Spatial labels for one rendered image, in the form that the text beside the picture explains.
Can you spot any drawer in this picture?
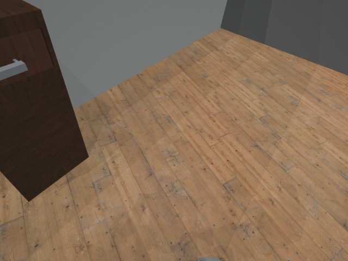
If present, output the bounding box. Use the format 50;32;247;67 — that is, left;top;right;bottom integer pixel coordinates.
0;29;54;88

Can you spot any handle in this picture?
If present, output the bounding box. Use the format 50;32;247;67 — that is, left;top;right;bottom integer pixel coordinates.
0;59;28;80

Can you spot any cabinet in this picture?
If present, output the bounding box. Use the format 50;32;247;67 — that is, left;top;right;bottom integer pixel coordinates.
0;0;89;202

